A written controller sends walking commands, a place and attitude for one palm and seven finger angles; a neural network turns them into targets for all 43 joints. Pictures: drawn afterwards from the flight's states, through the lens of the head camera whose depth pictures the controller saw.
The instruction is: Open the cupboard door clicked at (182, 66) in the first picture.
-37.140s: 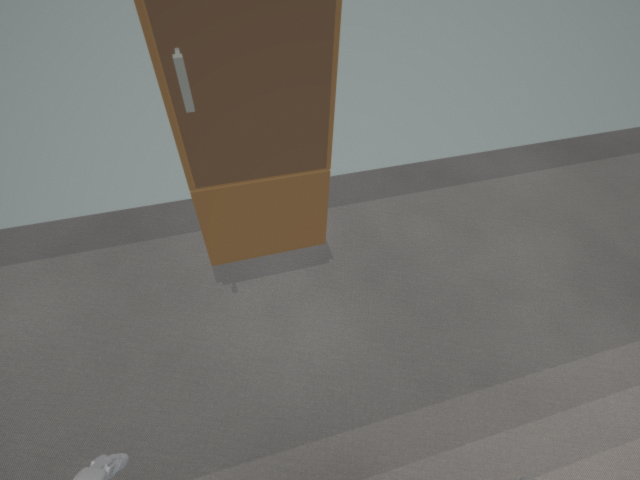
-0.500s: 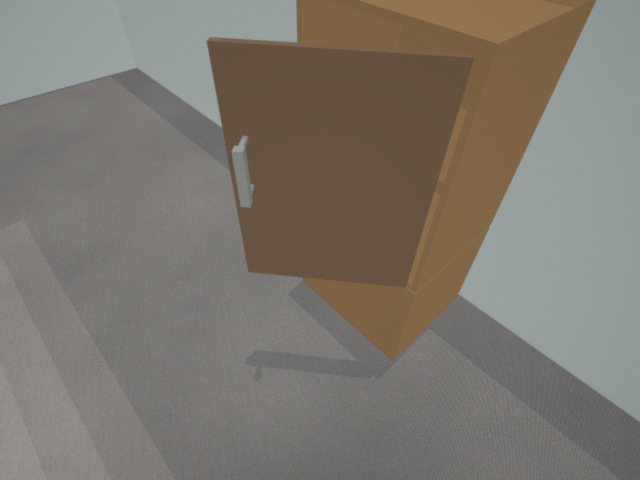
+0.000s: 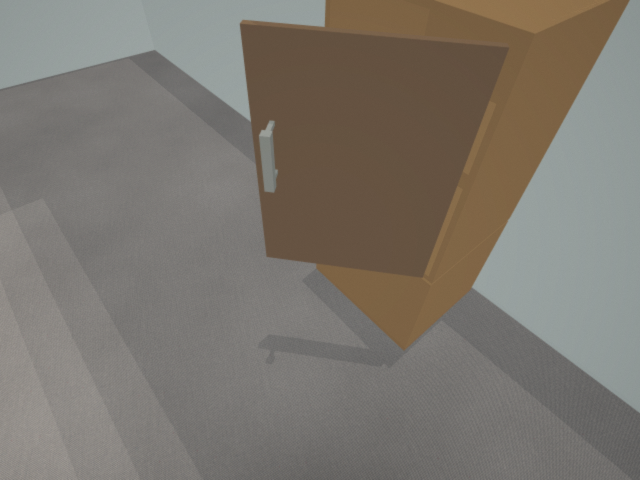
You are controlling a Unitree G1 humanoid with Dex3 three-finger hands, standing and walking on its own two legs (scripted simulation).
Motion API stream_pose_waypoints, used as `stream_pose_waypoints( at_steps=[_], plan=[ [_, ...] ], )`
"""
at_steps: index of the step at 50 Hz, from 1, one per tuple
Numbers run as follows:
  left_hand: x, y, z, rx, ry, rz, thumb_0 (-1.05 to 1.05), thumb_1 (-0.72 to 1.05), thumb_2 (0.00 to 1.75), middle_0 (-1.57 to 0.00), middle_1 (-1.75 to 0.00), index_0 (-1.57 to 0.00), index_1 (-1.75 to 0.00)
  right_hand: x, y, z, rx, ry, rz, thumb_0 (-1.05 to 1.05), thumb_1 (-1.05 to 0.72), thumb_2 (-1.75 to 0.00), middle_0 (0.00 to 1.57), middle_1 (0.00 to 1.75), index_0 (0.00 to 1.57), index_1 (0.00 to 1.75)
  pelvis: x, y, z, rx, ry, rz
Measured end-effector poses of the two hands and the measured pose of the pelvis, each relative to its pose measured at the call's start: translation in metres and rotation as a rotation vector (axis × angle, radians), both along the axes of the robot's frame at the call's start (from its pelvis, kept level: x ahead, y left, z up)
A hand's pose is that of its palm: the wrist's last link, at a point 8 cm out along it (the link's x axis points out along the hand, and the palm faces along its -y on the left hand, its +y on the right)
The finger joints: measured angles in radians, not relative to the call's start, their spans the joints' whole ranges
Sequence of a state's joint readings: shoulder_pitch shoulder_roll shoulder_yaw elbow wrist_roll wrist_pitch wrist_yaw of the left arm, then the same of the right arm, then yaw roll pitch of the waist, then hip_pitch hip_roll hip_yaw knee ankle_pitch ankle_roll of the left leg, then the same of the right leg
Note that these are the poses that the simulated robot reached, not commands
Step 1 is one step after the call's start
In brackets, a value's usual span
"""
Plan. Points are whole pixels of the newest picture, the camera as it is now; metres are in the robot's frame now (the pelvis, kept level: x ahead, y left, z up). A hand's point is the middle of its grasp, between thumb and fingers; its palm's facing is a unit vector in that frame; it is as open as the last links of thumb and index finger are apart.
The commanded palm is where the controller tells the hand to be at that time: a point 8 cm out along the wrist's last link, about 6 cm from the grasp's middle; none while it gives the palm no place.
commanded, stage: look again from close up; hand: left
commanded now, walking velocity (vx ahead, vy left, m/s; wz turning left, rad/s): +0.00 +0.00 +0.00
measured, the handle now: (270, 156) +0.69 +0.15 +0.01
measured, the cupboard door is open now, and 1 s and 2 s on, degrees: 41 41 41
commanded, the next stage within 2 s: shuffle to correct the standing spot in 0.50 s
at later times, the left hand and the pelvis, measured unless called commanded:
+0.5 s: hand out of the picture +0.01 +0.29 -0.17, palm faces +0.01 -0.96 -0.27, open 7.3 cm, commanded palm none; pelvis -0.02 +0.05 +0.00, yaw -3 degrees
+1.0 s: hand out of the picture +0.06 +0.27 -0.17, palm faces -0.11 -0.98 -0.13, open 7.4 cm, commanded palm none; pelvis -0.02 +0.10 +0.01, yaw -5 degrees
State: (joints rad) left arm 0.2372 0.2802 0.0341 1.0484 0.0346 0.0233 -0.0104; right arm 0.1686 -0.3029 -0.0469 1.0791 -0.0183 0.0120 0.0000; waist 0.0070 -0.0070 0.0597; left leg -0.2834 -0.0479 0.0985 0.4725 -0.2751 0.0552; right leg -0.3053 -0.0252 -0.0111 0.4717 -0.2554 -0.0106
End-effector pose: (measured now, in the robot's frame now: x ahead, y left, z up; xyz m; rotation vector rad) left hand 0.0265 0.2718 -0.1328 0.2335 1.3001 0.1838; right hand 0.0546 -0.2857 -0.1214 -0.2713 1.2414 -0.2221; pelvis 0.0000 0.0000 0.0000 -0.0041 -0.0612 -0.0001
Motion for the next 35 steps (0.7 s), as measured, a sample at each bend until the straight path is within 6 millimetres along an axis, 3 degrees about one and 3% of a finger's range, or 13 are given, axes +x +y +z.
stream_pose_waypoints(
  at_steps=[9, 14, 17, 20, 25, 32, 35],
  plan=[
    [-0.03, 0.019, -0.008, -0.003, 0.056, 0.044, 0.0, 0.9, 0.9, -0.2, -0.3, -0.21, -0.3, 0.009, 0.009, 0.005, -0.033, -0.036, 0.012, 0.0, -0.91, -0.9, 0.2, 0.3, 0.2, 0.3, -0.007, 0.016, -0.004, -0.019, -0.003, 0.024],
    [-0.012, 0.038, -0.024, -0.005, 0.013, 0.039, 0.0, 0.9, 0.9, -0.2, -0.3, -0.21, -0.3, -0.02, 0.019, 0.002, -0.068, -0.027, -0.015, 0.0, -0.91, -0.9, 0.2, 0.3, 0.2, 0.3, -0.012, 0.032, -0.015, -0.038, -0.033, 0.02],
    [0.002, 0.046, -0.021, -0.012, -0.039, 0.03, 0.0, 0.9, 0.9, -0.2, -0.3, -0.21, -0.3, -0.04, 0.029, 0.001, -0.068, 0.013, -0.031, 0.0, -0.91, -0.9, 0.2, 0.3, 0.2, 0.3, -0.015, 0.039, -0.013, -0.042, -0.036, 0.009],
    [0.004, 0.054, -0.016, -0.01, -0.063, 0.024, 0.0, 0.91, 0.9, -0.2, -0.3, -0.21, -0.3, -0.049, 0.04, 0.005, -0.056, 0.025, -0.051, 0.0, -0.91, -0.9, 0.2, 0.3, 0.2, 0.3, -0.017, 0.045, -0.008, -0.032, -0.021, -0.011],
    [-0.022, 0.063, -0.008, -0.001, 0.008, 0.007, 0.0, 0.91, 0.9, -0.2, -0.3, -0.2, -0.3, -0.049, 0.054, 0.011, -0.038, -0.013, -0.077, 0.01, -0.91, -0.9, 0.2, 0.3, 0.2, 0.3, -0.021, 0.055, 0.0, -0.037, 0.009, -0.048],
    [-0.09, 0.079, -0.002, 0.043, 0.181, 0.008, 0.0, 0.9, 0.9, -0.2, -0.3, -0.21, -0.3, -0.058, 0.065, 0.007, -0.014, -0.023, -0.115, 0.0, -0.9, -0.9, 0.2, 0.3, 0.2, 0.3, -0.041, 0.068, 0.001, -0.022, 0.022, -0.095],
    [-0.092, 0.086, -0.007, 0.038, 0.21, -0.006, 0.0, 0.9, 0.9, -0.2, -0.3, -0.21, -0.3, -0.075, 0.073, 0.007, -0.014, -0.008, -0.132, 0.0, -0.91, -0.9, 0.2, 0.3, 0.2, 0.3, -0.043, 0.076, -0.001, -0.038, 0.02, -0.092]
  ],
)
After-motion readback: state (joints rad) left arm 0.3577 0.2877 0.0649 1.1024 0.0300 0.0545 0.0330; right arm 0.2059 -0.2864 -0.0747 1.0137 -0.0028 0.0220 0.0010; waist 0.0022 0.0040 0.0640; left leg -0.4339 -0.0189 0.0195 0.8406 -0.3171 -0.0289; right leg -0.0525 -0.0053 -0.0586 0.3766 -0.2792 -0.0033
